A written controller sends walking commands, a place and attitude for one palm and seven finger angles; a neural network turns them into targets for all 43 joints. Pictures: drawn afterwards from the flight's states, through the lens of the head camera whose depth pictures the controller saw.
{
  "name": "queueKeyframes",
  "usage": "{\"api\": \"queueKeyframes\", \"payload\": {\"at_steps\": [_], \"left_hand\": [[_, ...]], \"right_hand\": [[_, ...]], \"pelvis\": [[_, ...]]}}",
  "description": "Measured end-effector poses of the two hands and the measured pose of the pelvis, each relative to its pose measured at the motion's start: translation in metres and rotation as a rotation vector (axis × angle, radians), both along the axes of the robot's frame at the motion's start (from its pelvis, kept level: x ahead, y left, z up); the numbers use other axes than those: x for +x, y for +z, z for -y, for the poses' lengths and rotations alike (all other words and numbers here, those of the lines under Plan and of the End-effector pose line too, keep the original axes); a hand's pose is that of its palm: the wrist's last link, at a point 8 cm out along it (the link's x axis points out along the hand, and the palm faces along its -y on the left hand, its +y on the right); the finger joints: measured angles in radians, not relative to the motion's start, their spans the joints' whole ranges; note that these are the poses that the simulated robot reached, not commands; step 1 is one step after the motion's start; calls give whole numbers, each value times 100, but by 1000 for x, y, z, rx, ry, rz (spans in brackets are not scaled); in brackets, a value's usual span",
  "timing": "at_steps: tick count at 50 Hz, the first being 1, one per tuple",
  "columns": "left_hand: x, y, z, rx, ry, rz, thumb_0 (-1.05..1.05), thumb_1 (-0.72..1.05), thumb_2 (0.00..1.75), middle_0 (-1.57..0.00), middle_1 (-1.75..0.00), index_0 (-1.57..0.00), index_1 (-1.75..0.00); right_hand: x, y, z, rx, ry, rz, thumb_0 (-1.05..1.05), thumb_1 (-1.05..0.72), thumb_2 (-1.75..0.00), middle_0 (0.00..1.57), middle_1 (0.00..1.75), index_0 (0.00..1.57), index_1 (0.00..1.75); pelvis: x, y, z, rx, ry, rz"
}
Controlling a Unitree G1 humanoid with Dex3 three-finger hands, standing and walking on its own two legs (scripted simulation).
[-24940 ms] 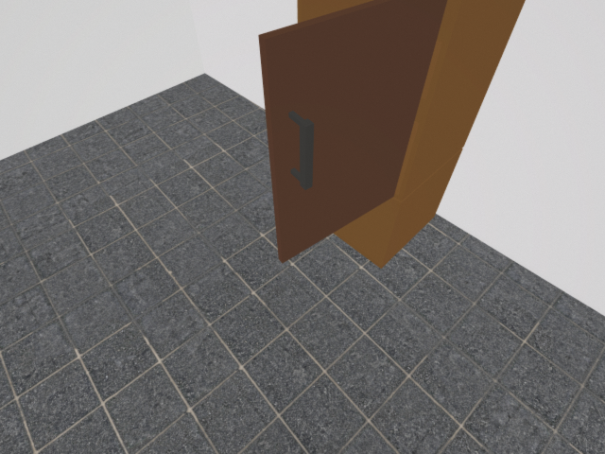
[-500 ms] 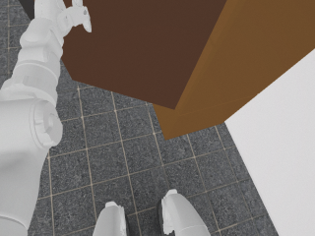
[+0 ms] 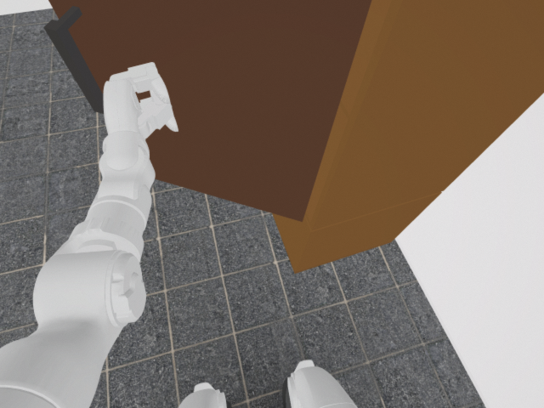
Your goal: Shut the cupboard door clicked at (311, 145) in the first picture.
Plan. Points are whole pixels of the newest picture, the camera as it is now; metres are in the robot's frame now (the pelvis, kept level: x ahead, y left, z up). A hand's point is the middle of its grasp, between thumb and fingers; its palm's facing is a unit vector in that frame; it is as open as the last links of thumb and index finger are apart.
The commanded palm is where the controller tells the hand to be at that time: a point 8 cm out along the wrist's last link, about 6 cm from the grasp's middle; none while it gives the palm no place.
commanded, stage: pull the fist back off the door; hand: left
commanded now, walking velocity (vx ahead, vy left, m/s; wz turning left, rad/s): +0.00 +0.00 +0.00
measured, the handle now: (88, 64) +0.64 +0.21 +0.09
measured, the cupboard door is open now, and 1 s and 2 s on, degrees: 55 55 55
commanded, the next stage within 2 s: draw the hand back to the body in 0.28 s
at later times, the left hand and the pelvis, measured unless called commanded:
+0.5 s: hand (166, 133) +0.47 +0.08 +0.10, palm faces +0.05 -1.00 -0.02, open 3.1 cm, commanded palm +0.42 +0.15 +0.10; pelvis -0.01 -0.01 +0.00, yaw +1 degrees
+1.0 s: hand (65, 224) +0.33 +0.17 +0.15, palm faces +0.09 -0.99 -0.14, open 3.1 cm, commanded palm +0.29 +0.22 +0.16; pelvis +0.00 +0.00 +0.04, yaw +1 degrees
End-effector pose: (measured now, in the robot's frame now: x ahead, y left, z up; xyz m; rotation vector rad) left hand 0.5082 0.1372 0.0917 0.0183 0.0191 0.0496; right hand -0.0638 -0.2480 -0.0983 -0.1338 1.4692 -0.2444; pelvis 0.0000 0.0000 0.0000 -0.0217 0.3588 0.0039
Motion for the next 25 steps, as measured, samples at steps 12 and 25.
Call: {"api": "queueKeyframes", "payload": {"at_steps": [12,25], "left_hand": [[-50,-3,1,6,-19,52,2,90,90,-130,-150,-130,-150],[-61,13,0,7,-1,69,2,89,90,-130,-150,-130,-150]], "right_hand": [[91,-6,19,-29,89,213,0,-91,-90,20,30,20,30],[118,-11,6,14,111,320,0,-91,-90,20,30,20,30]], "pelvis": [[3,4,2,9,15,62],[-6,5,8,24,12,92]]}}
